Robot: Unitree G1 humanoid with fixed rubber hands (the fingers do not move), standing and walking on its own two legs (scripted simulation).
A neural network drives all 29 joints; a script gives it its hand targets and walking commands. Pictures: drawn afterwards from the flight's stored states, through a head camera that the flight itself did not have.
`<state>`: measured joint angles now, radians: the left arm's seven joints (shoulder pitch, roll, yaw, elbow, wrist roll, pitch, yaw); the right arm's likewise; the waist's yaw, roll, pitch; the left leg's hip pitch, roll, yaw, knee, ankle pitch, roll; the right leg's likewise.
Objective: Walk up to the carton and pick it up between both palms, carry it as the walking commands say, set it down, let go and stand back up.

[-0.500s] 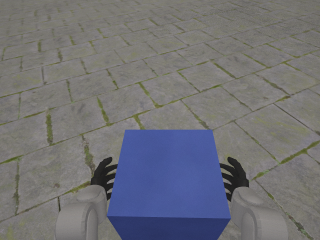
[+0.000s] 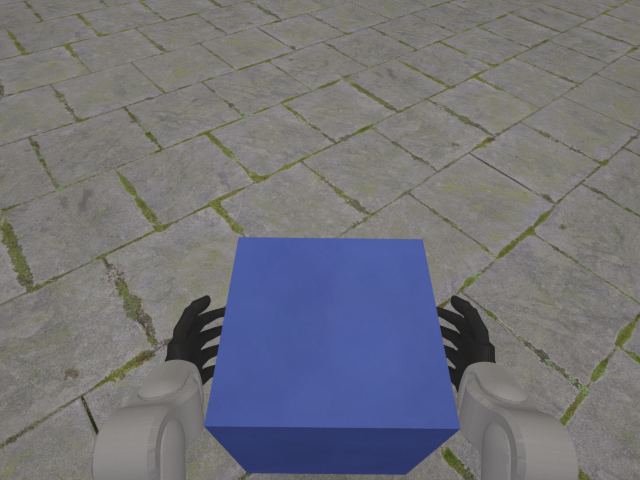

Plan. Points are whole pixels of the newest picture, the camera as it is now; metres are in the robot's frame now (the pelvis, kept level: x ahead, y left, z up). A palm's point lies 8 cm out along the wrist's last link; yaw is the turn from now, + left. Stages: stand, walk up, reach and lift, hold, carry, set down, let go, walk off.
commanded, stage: carry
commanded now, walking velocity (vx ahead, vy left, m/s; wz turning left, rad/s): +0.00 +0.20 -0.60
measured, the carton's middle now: (328, 364) +0.28 +0.02 +0.01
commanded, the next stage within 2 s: none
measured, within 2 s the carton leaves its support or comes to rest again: neither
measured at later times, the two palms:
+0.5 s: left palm (150, 340) +0.26 +0.21 +0.08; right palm (433, 405) +0.21 -0.09 +0.09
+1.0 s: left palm (107, 361) +0.23 +0.24 +0.09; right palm (407, 454) +0.16 -0.05 +0.11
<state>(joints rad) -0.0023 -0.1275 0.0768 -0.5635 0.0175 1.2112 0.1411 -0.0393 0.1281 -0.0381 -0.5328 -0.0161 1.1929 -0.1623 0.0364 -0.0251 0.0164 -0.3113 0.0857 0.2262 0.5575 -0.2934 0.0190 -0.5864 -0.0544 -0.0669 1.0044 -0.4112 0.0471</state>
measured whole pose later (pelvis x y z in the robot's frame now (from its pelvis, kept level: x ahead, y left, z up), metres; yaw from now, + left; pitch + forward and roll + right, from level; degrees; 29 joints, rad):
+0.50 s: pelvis -0.01 +0.11 -0.01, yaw -10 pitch +3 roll +1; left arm -0.03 -0.13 0.09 -0.50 0.05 1.19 0.12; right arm -0.10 0.13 -0.06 -0.46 -0.01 1.19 -0.17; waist -0.03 -0.03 -0.06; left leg -0.38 0.07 0.12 0.60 -0.26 -0.03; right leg -0.46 -0.09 0.04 0.72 -0.40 0.07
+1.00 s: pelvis -0.03 +0.15 +0.00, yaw -12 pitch +1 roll +0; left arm -0.03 -0.13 0.06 -0.43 0.05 1.23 0.13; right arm -0.08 0.13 -0.09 -0.43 -0.04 1.25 -0.15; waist -0.03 -0.02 -0.11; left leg -0.31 0.04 0.18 0.49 -0.19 0.04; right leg -0.29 -0.06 -0.04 0.50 -0.22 0.04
